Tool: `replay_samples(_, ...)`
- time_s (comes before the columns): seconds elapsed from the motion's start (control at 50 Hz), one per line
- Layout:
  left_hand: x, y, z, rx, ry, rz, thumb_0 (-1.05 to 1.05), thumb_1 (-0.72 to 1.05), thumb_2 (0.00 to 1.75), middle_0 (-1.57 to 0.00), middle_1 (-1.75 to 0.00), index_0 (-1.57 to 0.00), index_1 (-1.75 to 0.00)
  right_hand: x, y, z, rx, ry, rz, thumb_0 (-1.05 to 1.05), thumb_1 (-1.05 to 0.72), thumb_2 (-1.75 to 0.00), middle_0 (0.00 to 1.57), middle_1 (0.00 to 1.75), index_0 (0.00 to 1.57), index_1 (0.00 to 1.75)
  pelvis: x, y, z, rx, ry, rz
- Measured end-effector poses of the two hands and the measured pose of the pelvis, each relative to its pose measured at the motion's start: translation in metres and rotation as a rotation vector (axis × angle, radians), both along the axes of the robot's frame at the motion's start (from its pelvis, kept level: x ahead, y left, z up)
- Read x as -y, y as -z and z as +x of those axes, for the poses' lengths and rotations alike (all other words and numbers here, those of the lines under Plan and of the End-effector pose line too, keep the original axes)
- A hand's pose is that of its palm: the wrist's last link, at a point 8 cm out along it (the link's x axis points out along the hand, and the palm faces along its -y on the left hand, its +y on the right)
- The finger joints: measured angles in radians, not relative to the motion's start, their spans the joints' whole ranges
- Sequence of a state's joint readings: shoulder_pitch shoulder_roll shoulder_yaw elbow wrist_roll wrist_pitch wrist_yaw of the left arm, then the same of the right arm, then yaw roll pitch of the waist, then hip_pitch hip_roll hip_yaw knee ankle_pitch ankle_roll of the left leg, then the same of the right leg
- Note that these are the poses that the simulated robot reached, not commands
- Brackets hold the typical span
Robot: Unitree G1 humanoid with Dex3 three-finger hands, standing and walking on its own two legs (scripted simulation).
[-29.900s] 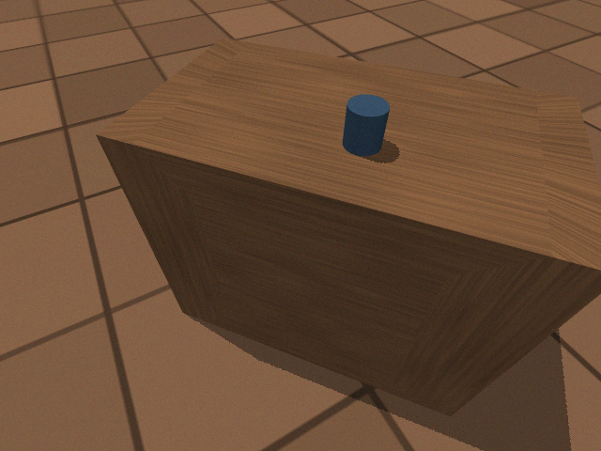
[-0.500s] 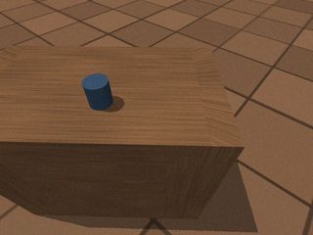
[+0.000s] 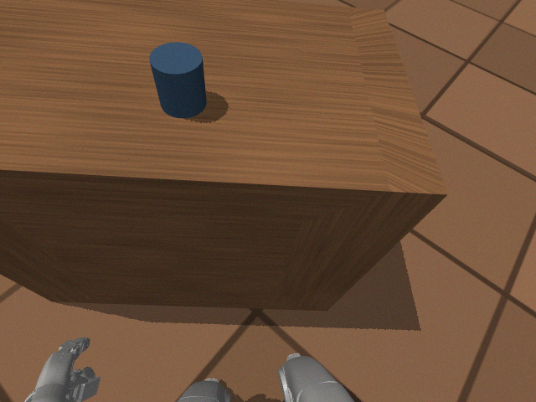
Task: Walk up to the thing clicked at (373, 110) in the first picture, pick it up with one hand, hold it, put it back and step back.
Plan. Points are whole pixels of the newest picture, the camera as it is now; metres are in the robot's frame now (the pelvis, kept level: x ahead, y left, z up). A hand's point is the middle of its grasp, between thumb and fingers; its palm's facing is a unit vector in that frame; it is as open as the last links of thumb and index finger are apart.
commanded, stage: step back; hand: left
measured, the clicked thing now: (180, 81) +0.59 +0.14 +0.09
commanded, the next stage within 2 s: none
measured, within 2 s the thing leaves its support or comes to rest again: neither
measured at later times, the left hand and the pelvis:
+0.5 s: hand out of the picture +0.02 +0.25 -0.12, palm faces -0.05 -0.91 -0.41, open 7.4 cm; pelvis -0.10 -0.01 +0.01, yaw -3 degrees
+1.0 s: hand out of the picture -0.16 +0.26 -0.16, palm faces -0.08 -0.92 -0.39, open 7.4 cm; pelvis -0.26 -0.01 -0.01, yaw -6 degrees
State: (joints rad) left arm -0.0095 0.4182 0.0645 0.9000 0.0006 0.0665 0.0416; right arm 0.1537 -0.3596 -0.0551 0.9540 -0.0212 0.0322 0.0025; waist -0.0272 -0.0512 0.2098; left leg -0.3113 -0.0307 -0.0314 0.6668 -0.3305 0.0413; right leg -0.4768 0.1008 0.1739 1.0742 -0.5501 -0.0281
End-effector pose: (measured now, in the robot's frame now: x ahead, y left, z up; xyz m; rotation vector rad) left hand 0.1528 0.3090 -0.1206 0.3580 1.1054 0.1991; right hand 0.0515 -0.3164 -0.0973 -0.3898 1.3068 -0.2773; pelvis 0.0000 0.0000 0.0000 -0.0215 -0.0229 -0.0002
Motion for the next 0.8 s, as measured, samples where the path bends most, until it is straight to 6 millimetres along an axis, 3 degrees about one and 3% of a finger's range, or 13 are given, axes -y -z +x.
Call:
replay_samples(0.14, 0.007, -0.001, -0.042, -0.078, 0.039, -0.010, 0.00, 0.91, 0.90, -0.21, -0.30, -0.20, -0.30, -0.006, 0.000, -0.014, 0.074, 0.014, 0.008, 0.00, -0.90, -0.89, 0.20, 0.30, 0.20, 0.30, -0.003, -0.004, -0.021, -0.001, 0.049, 0.006)
replay_samples(0.26, 0.016, -0.002, -0.081, -0.104, 0.055, 0.021, 0.01, 0.91, 0.90, -0.21, -0.30, -0.20, -0.30, 0.004, 0.019, -0.025, 0.139, 0.022, 0.044, 0.00, -0.90, -0.89, 0.20, 0.30, 0.20, 0.30, 0.007, 0.007, -0.046, 0.021, 0.090, 0.017)
replay_samples(0.38, 0.024, -0.023, -0.122, -0.089, 0.031, 0.023, 0.01, 0.90, 0.90, -0.21, -0.30, -0.20, -0.30, 0.005, 0.019, -0.043, 0.136, 0.027, 0.081, 0.00, -0.90, -0.89, 0.20, 0.30, 0.20, 0.30, 0.012, -0.004, -0.070, 0.029, 0.087, 0.041)
replay_samples(0.52, 0.014, -0.036, -0.140, -0.016, 0.020, 0.037, 0.01, 0.90, 0.90, -0.21, -0.30, -0.20, -0.30, 0.004, 0.014, -0.080, 0.101, -0.018, 0.052, 0.00, -0.90, -0.90, 0.20, 0.30, 0.20, 0.30, 0.003, -0.008, -0.104, -0.007, 0.050, 0.041)
replay_samples(0.62, -0.003, -0.021, -0.155, 0.051, 0.015, 0.015, 0.01, 0.90, 0.90, -0.21, -0.30, -0.20, -0.30, -0.008, 0.016, -0.109, 0.087, -0.058, 0.015, 0.00, -0.90, -0.90, 0.20, 0.30, 0.20, 0.30, -0.010, 0.005, -0.136, 0.011, 0.003, 0.028)
replay_samples(0.7, -0.009, -0.012, -0.184, 0.023, -0.008, -0.010, 0.01, 0.90, 0.90, -0.21, -0.30, -0.20, -0.30, -0.024, 0.003, -0.135, 0.098, -0.069, 0.023, 0.01, -0.90, -0.89, 0.20, 0.30, 0.20, 0.30, -0.014, 0.000, -0.159, 0.039, 0.019, 0.030)
replay_samples(0.8, -0.009, -0.014, -0.227, -0.022, -0.025, -0.036, 0.01, 0.91, 0.90, -0.21, -0.30, -0.20, -0.30, -0.024, -0.016, -0.156, 0.129, -0.064, 0.009, 0.01, -0.90, -0.89, 0.21, 0.30, 0.20, 0.30, -0.013, -0.012, -0.184, 0.020, 0.033, -0.005)
